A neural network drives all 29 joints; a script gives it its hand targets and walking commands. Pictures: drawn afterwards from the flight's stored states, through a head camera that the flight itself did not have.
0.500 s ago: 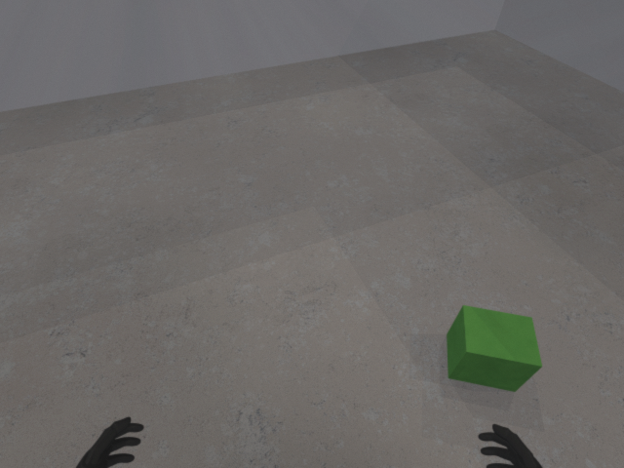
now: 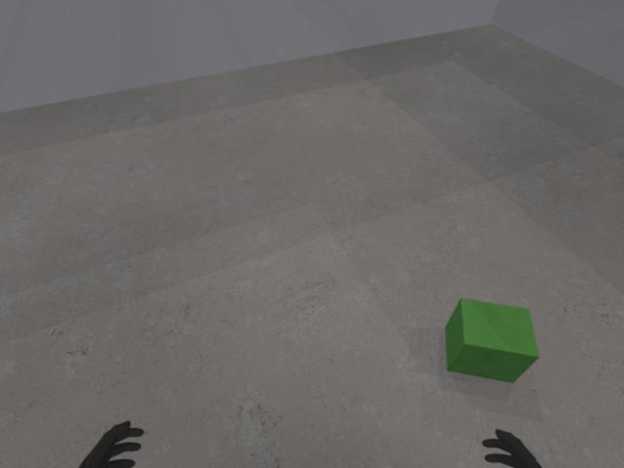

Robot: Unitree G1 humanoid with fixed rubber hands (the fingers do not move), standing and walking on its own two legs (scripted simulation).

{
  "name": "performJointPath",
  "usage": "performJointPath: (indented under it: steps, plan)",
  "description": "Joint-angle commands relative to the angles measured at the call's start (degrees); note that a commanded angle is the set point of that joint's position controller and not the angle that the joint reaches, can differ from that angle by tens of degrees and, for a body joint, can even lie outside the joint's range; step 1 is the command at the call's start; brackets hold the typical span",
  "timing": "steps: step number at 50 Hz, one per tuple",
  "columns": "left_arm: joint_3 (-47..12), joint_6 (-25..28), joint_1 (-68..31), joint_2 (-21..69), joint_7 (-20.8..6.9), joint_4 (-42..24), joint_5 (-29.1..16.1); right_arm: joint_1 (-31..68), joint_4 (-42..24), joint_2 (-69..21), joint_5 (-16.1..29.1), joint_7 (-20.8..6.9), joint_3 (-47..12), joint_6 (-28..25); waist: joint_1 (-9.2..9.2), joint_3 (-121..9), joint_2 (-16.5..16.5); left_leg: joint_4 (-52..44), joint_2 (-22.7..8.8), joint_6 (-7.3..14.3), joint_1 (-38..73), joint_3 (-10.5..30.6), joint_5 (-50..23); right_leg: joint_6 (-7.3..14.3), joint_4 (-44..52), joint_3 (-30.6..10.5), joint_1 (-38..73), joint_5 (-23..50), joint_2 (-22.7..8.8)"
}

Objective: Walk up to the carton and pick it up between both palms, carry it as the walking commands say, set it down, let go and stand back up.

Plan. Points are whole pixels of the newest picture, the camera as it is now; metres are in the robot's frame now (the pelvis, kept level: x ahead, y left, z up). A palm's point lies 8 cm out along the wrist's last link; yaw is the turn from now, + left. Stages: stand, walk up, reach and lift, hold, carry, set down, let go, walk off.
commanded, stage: walk up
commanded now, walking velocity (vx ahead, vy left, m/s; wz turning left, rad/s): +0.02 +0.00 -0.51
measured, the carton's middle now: (487, 340) +0.63 -0.58 -0.66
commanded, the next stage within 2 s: none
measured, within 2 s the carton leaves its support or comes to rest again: neither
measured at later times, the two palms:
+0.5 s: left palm out of the picture +0.14 +0.19 -0.06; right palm out of the picture +0.05 -0.33 -0.11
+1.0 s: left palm (274, 367) +0.31 +0.06 -0.10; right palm out of the picture -0.01 -0.38 -0.09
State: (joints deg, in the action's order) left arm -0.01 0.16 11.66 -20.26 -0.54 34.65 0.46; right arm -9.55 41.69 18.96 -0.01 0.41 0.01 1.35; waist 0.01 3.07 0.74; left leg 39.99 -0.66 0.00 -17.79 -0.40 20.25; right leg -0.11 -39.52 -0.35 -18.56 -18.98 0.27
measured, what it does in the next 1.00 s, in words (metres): steps to the right, turning right: left foot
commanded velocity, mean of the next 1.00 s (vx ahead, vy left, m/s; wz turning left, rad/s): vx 0.27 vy -0.05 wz -0.51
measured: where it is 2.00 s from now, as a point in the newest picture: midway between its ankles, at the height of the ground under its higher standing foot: (428, 463)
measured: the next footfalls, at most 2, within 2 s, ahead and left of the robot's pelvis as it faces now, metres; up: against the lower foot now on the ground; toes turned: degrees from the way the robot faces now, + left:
left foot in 0.72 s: +0.06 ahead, +0.08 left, +0.00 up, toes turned -14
right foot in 1.08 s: +0.22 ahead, -0.36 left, +0.00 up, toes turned -25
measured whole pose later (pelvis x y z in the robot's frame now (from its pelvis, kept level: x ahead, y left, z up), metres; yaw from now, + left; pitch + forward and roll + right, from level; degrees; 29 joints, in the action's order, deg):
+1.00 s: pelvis +0.10 -0.12 +0.00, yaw -21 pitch +2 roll -1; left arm 0.0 -2.0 13.2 -16.8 -5.3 34.8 1.2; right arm -27.1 43.8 18.4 0.0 0.2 0.0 0.4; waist 0.0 2.0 -1.8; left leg 25.6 -8.8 -5.2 0.0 -6.3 26.8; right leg 1.3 -54.7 -0.9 -35.6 -14.8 -5.3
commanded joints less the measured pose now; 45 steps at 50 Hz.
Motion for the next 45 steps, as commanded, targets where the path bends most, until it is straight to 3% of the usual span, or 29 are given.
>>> performJointPath:
  steps: [1,2,3,5,6,8,10,13,14,16,17,18,19,20,23,24,26,27,29,31,33,34,35,36,38,39,41,42,45]
  plan:
    - [4.41,-1.76,-3.13,-7.29,0.04,2.44,-1.02,1.40,-4.67,6.05,-1.30,1.99,3.40,2.17,1.58,-3.19,-2.07,-3.65,-6.86,-2.01,5.63,-3.66,-5.78,1.50,11.23,-15.07,-9.83,20.38,-6.50]
    - [4.68,-2.18,-3.49,-6.84,0.15,1.78,-0.57,1.94,-5.05,7.07,-1.23,1.86,3.60,2.45,1.81,-3.29,-1.29,-6.85,-8.71,-1.11,6.44,-1.93,0.16,0.87,10.17,-13.62,-11.16,18.12,-5.06]
    - [2.35,-2.94,-1.34,-1.94,-0.62,0.67,0.56,-1.06,-4.78,8.11,-0.62,1.04,2.63,2.56,2.80,-2.74,2.67,-15.36,-11.03,2.19,10.58,5.93,3.16,1.07,5.58,-8.45,-12.85,8.10,-2.55]
    - [3.15,-2.94,0.22,-0.41,-0.59,0.39,0.42,0.58,-4.62,11.26,-0.81,1.17,3.18,2.73,1.30,-3.35,11.59,-20.66,-20.84,7.55,8.50,12.30,-6.34,-1.09,-8.09,-0.87,-9.46,-4.12,0.77]
    - [3.56,-3.17,0.93,-0.75,-0.64,0.79,0.43,0.95,-4.75,10.81,-0.85,1.33,3.26,2.59,1.07,-3.30,10.48,-20.32,-22.48,8.82,7.92,10.74,-11.23,-1.37,-13.27,-1.07,-9.27,-7.24,-0.38]
    - [3.64,-3.46,2.13,-1.28,-0.78,0.92,0.41,1.78,-5.34,9.41,-0.74,1.35,3.13,2.47,0.16,-3.50,7.75,-19.38,-21.96,8.71,7.28,7.41,-16.16,-1.18,-17.52,-0.36,-9.04,-8.33,-1.07]
    - [3.66,-3.73,3.36,-1.51,-0.61,1.45,0.23,2.58,-5.59,8.92,-0.91,1.59,3.11,2.41,-0.60,-2.87,9.09,-18.02,-20.65,7.65,5.94,3.32,-20.53,-1.21,-19.52,1.07,-7.41,-9.08,-1.80]
    - [2.65,-3.52,7.53,-0.25,-0.60,1.26,0.21,4.14,-5.58,9.37,-0.68,1.35,3.83,2.99,-3.24,-2.54,6.39,-9.03,-15.07,2.62,6.63,-3.53,-18.05,0.37,4.21,2.72,-0.36,-1.13,-2.30]
    - [3.10,-2.90,7.00,-2.49,-0.52,2.09,0.00,4.40,-5.13,9.12,-0.26,1.18,4.06,3.41,-2.46,-3.11,4.72,-1.16,-11.13,1.07,4.88,-5.69,-11.85,0.78,10.92,-2.35,1.73,11.99,-3.28]
    - [5.11,-2.06,8.91,-11.32,-0.60,1.08,1.06,4.07,-7.95,4.53,-0.02,0.78,2.58,4.02,-2.56,-0.56,-16.79,18.00,0.76,-1.32,-16.88,-4.06,15.46,7.70,19.58,-34.69,5.97,28.36,-19.63]
    - [5.24,-1.98,10.49,-12.20,0.01,1.73,0.41,7.73,-9.01,4.81,0.07,0.54,2.75,4.24,-3.32,0.88,-15.59,24.12,0.82,-2.52,-17.11,0.41,14.51,11.05,21.93,-37.38,2.06,29.62,-20.87]
    - [4.91,-2.26,7.22,-10.60,0.29,1.34,0.59,9.73,-8.24,5.60,-0.14,0.82,3.15,4.09,-2.36,1.81,-10.94,23.84,-0.02,-2.29,-15.24,1.97,12.70,10.35,22.58,-34.70,0.22,22.41,-17.66]
    - [4.91,-2.29,4.77,-8.85,0.49,0.28,0.41,7.86,-7.53,5.94,-0.35,0.65,3.44,3.59,-1.44,1.25,-9.78,23.46,-0.71,-2.38,-15.11,1.63,10.26,9.40,21.51,-30.91,2.66,21.15,-14.72]
    - [4.83,-2.21,3.28,-8.27,0.79,-0.18,0.09,6.04,-5.95,6.08,-0.34,0.47,3.37,3.22,-1.21,-0.52,-11.48,23.46,-0.55,-2.43,-15.45,0.90,8.00,8.57,19.82,-27.81,5.17,23.39,-12.66]
    - [4.88,-1.65,5.89,-6.43,0.84,-0.86,0.02,5.24,-5.50,5.45,-0.96,0.28,3.15,2.55,-1.41,-6.56,-9.23,22.41,-0.35,-1.76,-14.68,0.99,5.90,8.91,17.23,-25.51,12.58,28.41,-11.23]
    - [4.92,-1.70,7.56,-6.31,0.70,-0.36,-0.15,4.97,-5.49,5.39,-1.09,0.09,3.19,2.32,-1.79,-7.26,-10.95,21.34,-0.09,-1.72,-15.91,1.29,5.34,9.02,17.22,-26.36,14.74,27.98,-10.73]
    - [5.99,-2.39,6.08,-6.64,-1.40,0.21,0.53,5.68,-4.81,6.53,-1.05,0.28,3.98,1.16,-3.79,-9.96,-15.33,12.49,-0.95,-2.79,-11.30,-2.81,5.92,10.12,25.24,-27.05,10.87,-14.07,-6.90]
    - [5.96,-2.20,6.04,-7.05,-1.76,-0.58,0.72,7.63,-5.01,5.44,-1.06,0.39,3.71,1.00,-4.62,-6.63,-18.24,9.64,-0.35,-3.63,-10.77,-3.75,5.50,9.81,28.07,-27.82,8.96,-16.53,-6.48]
    - [5.92,-1.07,9.82,-6.59,-1.44,1.36,0.72,8.94,-6.26,3.60,-1.08,0.14,3.23,-0.95,-5.33,-7.00,-12.28,0.01,-0.57,-4.08,-9.13,-2.45,6.11,9.55,25.72,-31.77,13.05,-5.82,-7.12]
    - [6.00,-0.63,8.68,-6.94,-1.50,1.59,0.29,2.17,-4.91,3.46,-0.61,0.84,3.04,-2.71,-3.20,-11.30,-10.61,-10.09,-0.93,-3.43,0.70,-2.27,4.91,8.79,19.73,-29.00,12.40,9.19,-8.25]
    - [5.87,-0.34,2.91,-6.36,-1.92,-0.46,-0.01,-10.63,0.05,4.53,-0.97,1.20,3.48,-3.31,3.83,-16.44,-8.04,-21.86,-4.03,-0.41,27.98,-0.86,-4.98,4.63,11.05,-20.31,-5.39,4.12,-3.66]
    - [5.01,-0.07,0.50,-3.78,-2.06,-2.26,0.93,-16.41,2.50,8.91,-1.26,1.64,4.74,-2.99,6.73,-15.62,-0.11,-27.35,-13.07,2.13,40.81,7.29,0.70,1.88,4.71,-13.99,-20.69,-5.43,1.82]
    - [3.77,0.07,-2.97,-0.83,-2.18,-4.19,1.74,-17.94,3.05,13.70,-2.15,2.01,5.83,-2.48,7.65,-10.77,13.21,-29.89,-28.31,5.49,40.46,23.51,11.88,1.80,-11.53,-6.38,-32.18,-8.45,3.68]
    - [4.28,-0.42,-4.00,-0.64,-2.65,-4.49,2.18,-14.16,1.48,13.77,-2.92,2.02,6.05,-2.17,5.58,-5.83,9.46,-30.99,-31.46,6.39,33.77,23.64,16.97,0.26,-19.83,-5.97,-34.65,-7.47,-1.24]
    - [4.30,-0.66,-2.28,-2.50,-4.13,-2.38,1.93,-8.29,-0.71,10.55,-2.42,1.38,5.38,-2.70,3.02,-0.35,5.97,-30.69,-28.50,7.78,26.17,18.01,17.24,-0.30,-23.34,-5.95,-33.93,-1.40,-4.34]
    - [4.04,-0.68,-3.07,-2.67,-4.73,-2.11,1.74,-7.70,-1.20,8.89,-2.72,1.26,4.88,-3.01,2.79,2.51,6.58,-31.13,-25.52,5.34,23.71,11.61,15.16,-0.47,-25.09,-4.42,-34.21,1.21,-4.45]
    - [3.95,-0.69,-4.26,-2.16,-5.49,-1.47,1.29,-10.89,-0.48,8.18,-2.67,0.77,4.40,-3.75,3.98,1.56,8.00,-28.92,-21.41,3.89,25.49,4.49,3.63,-0.91,-25.95,-2.03,-33.06,4.73,-4.52]
    - [3.95,-0.74,-5.76,-1.81,-5.61,-1.39,1.32,-12.65,-0.19,8.19,-2.59,0.84,4.33,-3.91,4.48,2.10,7.69,-28.30,-21.88,4.15,25.47,2.96,-4.10,-1.40,-26.28,-0.69,-34.00,5.34,-4.55]
    - [3.21,-0.02,-5.44,-0.72,-5.23,-0.93,0.29,-13.77,-0.51,8.26,-2.35,-0.39,4.02,-3.46,4.56,0.95,10.61,-26.82,-18.53,3.08,24.30,-3.22,-8.24,-2.01,-19.52,2.12,-28.25,5.72,-4.15]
